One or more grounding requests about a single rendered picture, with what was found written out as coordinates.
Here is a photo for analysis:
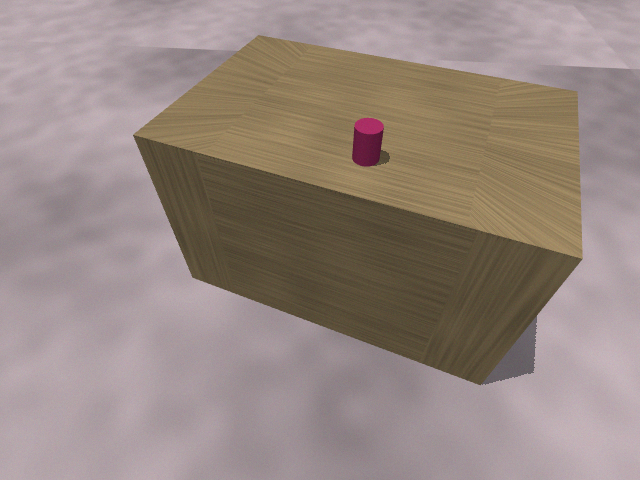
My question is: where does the can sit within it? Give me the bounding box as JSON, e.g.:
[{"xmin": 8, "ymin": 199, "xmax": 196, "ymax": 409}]
[{"xmin": 352, "ymin": 118, "xmax": 384, "ymax": 167}]

